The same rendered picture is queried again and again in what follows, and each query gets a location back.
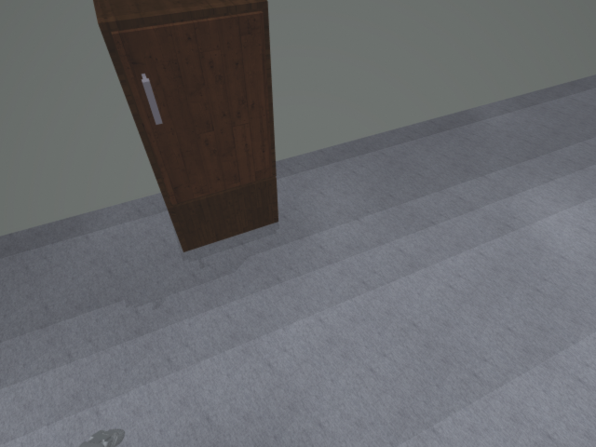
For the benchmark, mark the cupboard door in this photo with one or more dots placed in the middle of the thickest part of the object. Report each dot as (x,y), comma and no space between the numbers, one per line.
(210,84)

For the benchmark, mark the handle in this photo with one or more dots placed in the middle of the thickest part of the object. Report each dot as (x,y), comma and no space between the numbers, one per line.
(151,98)

